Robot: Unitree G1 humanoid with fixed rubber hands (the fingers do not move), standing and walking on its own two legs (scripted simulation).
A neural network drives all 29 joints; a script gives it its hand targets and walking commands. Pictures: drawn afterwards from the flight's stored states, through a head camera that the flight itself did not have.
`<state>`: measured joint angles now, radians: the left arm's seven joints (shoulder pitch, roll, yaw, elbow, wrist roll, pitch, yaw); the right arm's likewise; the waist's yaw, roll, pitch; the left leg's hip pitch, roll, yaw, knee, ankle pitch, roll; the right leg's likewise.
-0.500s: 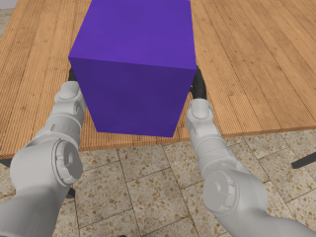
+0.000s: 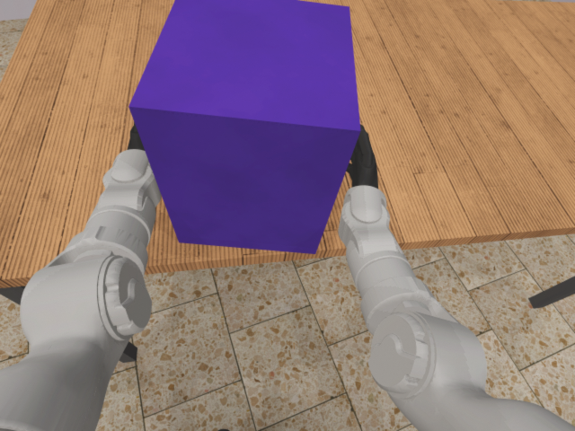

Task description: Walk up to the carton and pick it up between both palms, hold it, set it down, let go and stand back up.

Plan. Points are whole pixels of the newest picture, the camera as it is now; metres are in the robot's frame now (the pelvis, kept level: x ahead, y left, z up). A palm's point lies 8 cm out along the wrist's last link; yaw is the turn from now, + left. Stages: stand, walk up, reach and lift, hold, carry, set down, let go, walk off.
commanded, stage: reach and lift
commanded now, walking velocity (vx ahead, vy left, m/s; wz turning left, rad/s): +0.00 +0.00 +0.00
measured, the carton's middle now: (256, 135) +0.48 +0.05 +0.11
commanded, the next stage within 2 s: none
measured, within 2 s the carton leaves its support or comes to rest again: leaves its support in 0.66 s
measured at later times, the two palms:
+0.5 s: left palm (160, 171) +0.44 +0.17 +0.08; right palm (382, 211) +0.39 -0.12 +0.08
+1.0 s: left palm (131, 192) +0.39 +0.19 +0.11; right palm (383, 224) +0.35 -0.10 +0.11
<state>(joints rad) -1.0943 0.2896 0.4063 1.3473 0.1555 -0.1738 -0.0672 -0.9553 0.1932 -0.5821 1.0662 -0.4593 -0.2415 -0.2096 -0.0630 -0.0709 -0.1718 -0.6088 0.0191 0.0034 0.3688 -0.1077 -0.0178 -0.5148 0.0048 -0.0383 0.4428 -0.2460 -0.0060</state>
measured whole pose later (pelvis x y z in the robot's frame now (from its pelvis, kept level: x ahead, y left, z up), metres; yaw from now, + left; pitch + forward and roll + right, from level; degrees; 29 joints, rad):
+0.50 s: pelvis -0.02 +0.00 +0.00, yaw +0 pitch +18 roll +0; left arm -1.09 0.24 0.30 1.47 0.16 -0.25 -0.01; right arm -0.83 0.17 -0.56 1.07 -0.39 -0.34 -0.21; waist -0.05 -0.07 -0.21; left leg -0.62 0.02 0.00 0.38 -0.08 -0.02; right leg -0.51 0.01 -0.04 0.44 -0.24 -0.01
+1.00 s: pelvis -0.05 +0.02 +0.00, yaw -1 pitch +15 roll -2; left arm -1.07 0.23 0.15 1.48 0.15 -0.13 0.06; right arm -0.82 0.14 -0.50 1.07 -0.30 -0.19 -0.18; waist -0.05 -0.07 -0.29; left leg -0.63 0.02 0.00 0.43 -0.07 0.00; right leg -0.51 0.01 -0.04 0.44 -0.20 -0.01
